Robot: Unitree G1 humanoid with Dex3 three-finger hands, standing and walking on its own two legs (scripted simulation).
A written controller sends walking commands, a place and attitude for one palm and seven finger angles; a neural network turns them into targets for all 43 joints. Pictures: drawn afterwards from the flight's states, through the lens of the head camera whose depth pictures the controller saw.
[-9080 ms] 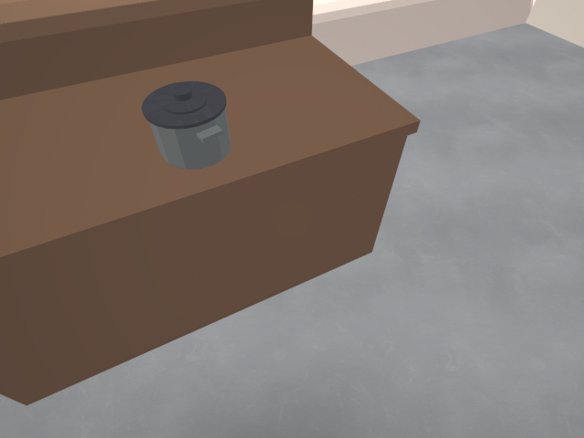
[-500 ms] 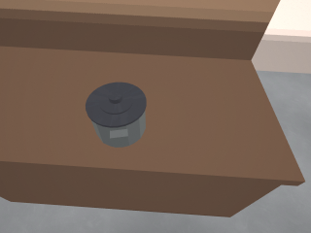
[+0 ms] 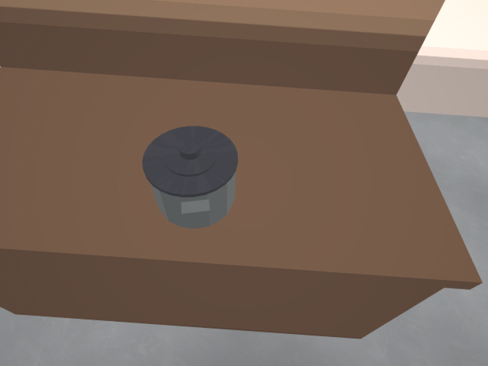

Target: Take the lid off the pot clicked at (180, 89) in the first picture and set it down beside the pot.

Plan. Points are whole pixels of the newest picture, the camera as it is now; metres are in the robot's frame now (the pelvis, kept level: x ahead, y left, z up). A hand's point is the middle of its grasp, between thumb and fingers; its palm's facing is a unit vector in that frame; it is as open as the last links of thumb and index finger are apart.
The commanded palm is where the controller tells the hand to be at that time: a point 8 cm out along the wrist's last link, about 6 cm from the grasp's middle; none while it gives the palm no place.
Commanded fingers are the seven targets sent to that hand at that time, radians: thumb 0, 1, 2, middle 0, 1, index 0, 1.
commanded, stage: lift the closed hand beside the body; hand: left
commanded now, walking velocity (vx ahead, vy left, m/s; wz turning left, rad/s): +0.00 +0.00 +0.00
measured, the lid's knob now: (189, 149) +0.48 +0.14 +0.06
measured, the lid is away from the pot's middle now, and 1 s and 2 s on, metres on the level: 0.00 0.00 0.00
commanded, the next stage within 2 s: raise the hand higher, near the body in 0.62 s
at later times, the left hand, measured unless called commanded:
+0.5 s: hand out of the picture +0.10 +0.19 -0.07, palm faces +0.18 -0.95 -0.26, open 3.6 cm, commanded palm +0.06 +0.25 -0.04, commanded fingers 0.00 0.90 0.90 -1.30 -1.50 -1.30 -1.50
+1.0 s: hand out of the picture +0.11 +0.23 -0.01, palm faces +0.25 -0.89 -0.37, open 3.1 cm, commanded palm +0.07 +0.27 +0.03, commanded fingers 0.00 0.90 0.90 -1.30 -1.50 -1.30 -1.50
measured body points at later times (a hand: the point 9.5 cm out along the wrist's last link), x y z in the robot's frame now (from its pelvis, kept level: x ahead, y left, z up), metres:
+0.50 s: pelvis -0.02 +0.00 -0.01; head -0.01 +0.01 +0.44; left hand +0.09 +0.24 -0.05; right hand +0.21 -0.23 -0.05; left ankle -0.01 +0.12 -0.74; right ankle -0.01 -0.15 -0.74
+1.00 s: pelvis -0.01 +0.00 -0.01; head -0.01 +0.00 +0.44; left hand +0.10 +0.28 +0.01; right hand +0.20 -0.23 -0.05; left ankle -0.01 +0.12 -0.74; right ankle -0.01 -0.15 -0.74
